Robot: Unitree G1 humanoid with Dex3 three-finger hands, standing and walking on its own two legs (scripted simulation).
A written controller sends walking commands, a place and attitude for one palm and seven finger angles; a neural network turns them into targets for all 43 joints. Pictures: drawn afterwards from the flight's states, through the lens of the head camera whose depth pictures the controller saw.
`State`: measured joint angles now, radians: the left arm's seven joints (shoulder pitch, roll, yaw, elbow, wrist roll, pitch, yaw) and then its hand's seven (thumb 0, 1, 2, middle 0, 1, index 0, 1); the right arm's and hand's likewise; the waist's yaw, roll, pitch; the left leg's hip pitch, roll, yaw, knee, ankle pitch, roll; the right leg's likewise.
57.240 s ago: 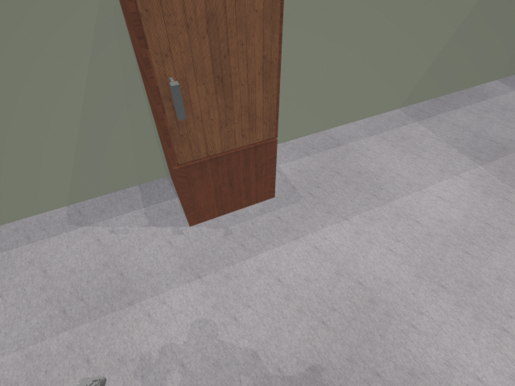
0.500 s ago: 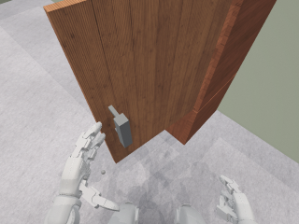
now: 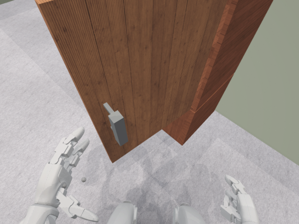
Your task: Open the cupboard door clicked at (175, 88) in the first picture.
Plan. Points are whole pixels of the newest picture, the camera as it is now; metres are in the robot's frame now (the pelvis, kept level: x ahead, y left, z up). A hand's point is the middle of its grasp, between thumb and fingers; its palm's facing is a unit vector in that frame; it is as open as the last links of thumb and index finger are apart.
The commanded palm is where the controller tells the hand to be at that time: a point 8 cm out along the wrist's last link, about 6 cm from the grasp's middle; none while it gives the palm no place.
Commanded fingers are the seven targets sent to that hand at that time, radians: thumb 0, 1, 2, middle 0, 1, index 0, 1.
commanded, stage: draw the hand back to the body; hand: left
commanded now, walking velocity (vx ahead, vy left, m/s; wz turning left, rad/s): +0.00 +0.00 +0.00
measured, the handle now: (114, 124) +0.36 +0.12 +0.06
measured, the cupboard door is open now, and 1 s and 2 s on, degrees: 81 81 81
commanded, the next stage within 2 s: step back with the hand held close in 1.52 s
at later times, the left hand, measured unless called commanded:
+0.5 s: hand (42, 171) +0.20 +0.21 +0.14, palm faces +0.05 -0.98 -0.18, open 16.0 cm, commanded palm +0.17 +0.27 +0.16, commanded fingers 0.00 -0.19 0.44 -0.16 -0.30 -0.16 -0.30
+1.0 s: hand out of the picture +0.23 +0.27 +0.23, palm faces +0.38 -0.83 -0.41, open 10.8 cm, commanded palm +0.18 +0.31 +0.26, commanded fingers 0.00 0.69 0.81 -0.19 -0.30 -0.19 -0.30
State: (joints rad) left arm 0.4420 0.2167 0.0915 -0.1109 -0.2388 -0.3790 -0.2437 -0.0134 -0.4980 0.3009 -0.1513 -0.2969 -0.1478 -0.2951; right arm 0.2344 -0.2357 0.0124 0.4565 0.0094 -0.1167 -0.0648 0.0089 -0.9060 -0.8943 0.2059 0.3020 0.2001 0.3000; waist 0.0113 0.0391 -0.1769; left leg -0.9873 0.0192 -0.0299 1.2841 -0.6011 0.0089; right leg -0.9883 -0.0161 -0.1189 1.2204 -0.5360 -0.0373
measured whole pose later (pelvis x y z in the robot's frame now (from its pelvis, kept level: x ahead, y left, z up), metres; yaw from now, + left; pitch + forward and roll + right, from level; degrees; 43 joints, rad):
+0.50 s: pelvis +0.02 +0.01 +0.05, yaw +0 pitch +8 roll -3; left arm 0.54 0.31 0.20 -0.26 -0.23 -0.21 -0.20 -0.01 -0.43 0.33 -0.16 -0.30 -0.15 -0.30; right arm 0.28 -0.24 0.03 0.47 0.03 -0.14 -0.10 0.01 -0.91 -0.89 0.21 0.30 0.20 0.30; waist 0.03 0.05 -0.15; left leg -0.63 0.02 -0.02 1.00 -0.51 0.02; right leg -0.63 0.00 -0.11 0.92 -0.44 -0.02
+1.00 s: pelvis +0.04 +0.02 +0.11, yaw -1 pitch -3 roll -1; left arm 0.51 0.33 0.26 -0.37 -0.03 -0.04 0.12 0.00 0.36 0.67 -0.19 -0.30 -0.19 -0.30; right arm 0.23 -0.23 0.05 0.61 0.00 -0.14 -0.09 0.01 -0.90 -0.89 0.21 0.30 0.20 0.30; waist 0.07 0.06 -0.02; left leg -0.13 -0.01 0.03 0.50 -0.33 0.04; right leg -0.15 -0.02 -0.06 0.47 -0.27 0.01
